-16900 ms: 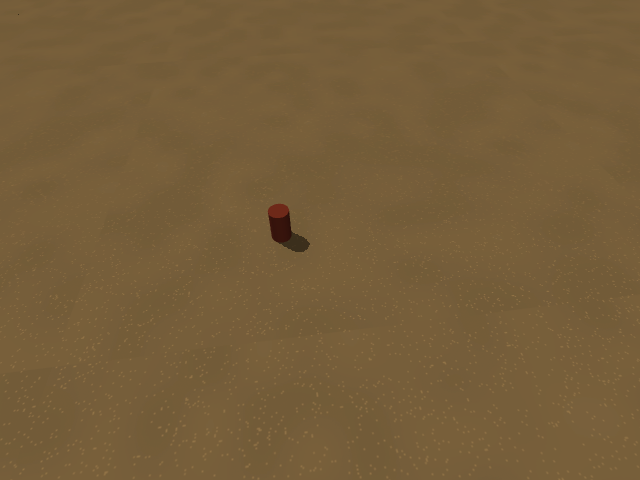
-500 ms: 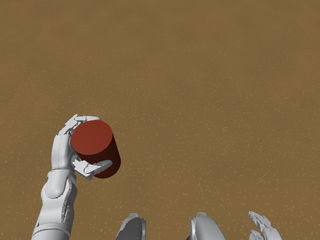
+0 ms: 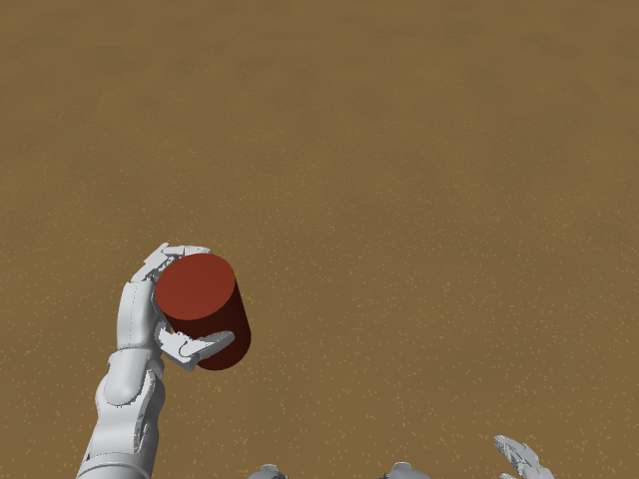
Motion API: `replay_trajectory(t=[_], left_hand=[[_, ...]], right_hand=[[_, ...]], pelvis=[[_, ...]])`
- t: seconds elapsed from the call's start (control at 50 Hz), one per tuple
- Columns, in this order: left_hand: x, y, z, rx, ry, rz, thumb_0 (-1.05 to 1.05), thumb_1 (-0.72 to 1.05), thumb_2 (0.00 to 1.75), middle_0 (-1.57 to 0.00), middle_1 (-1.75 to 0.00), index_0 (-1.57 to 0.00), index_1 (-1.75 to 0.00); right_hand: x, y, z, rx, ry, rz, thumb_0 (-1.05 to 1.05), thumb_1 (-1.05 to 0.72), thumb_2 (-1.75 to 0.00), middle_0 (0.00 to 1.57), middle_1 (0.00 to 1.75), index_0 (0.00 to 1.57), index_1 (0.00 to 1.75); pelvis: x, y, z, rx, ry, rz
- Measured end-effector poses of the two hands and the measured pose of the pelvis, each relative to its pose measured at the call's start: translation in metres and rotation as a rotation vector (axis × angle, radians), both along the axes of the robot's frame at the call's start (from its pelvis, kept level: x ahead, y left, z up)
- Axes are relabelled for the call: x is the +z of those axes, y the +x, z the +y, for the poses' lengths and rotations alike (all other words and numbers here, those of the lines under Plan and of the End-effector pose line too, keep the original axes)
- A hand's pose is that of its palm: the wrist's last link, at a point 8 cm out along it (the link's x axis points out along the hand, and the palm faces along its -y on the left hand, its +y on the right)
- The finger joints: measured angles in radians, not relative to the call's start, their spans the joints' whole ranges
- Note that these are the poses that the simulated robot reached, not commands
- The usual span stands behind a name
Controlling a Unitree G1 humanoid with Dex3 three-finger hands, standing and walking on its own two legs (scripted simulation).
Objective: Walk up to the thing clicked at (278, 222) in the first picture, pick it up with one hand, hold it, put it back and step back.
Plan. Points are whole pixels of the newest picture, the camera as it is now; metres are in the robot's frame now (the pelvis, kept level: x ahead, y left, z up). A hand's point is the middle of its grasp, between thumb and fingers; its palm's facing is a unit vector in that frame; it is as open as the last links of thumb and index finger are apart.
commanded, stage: lift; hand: left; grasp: from the side
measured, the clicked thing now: (209, 315) +0.34 +0.17 +0.00
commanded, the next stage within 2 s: hold in 0.32 s
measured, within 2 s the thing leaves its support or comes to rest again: neither
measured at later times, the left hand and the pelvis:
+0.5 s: hand (198, 292) +0.34 +0.17 +0.05, palm faces +0.08 -1.00 +0.00, open 11.9 cm; pelvis +0.01 +0.00 +0.02, yaw +0 degrees
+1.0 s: hand (189, 297) +0.32 +0.17 +0.07, palm faces +0.08 -1.00 -0.01, open 11.8 cm; pelvis +0.01 +0.00 +0.03, yaw +0 degrees
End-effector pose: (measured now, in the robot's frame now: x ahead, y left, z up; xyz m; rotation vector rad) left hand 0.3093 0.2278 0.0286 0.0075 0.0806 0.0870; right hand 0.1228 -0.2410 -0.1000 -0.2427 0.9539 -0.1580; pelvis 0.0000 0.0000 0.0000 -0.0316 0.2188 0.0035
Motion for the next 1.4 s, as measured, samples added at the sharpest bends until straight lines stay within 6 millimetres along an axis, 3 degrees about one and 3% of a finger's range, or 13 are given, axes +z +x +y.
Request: replay_trajectory(t=[0.5, 1.02, 1.4], left_hand=[[0.023, 0.007, -0.007, -0.01, -0.013, -0.017, -0.01, -0.6, 1.06, -0.59, -0.98, -0.61, -0.99], [0.04, -0.01, -0.005, -0.002, -0.004, -0.039, -0.01, -0.59, 1.04, -0.6, -0.96, -0.62, -0.96], [0.041, -0.014, -0.004, 0.007, 0.0, -0.043, -0.01, -0.59, 1.04, -0.6, -0.96, -0.62, -0.97]], right_hand=[[0.015, 0.001, -0.008, -0.029, -0.004, 0.028, 0.01, -0.92, -0.9, 0.2, 0.3, 0.2, 0.3], [0.028, 0.001, -0.002, -0.016, 0.008, -0.016, 0.01, -0.93, -0.9, 0.2, 0.3, 0.2, 0.3], [0.028, -0.012, -0.001, -0.015, 0.015, -0.009, 0.01, -0.92, -0.9, 0.2, 0.3, 0.2, 0.3]], pelvis=[[0.018, 0.014, -0.003, -0.002, 0.006, -0.054], [0.027, 0.007, 0.0, 0.0, 0.007, -0.112], [0.029, -0.001, 0.001, -0.002, 0.008, -0.125]])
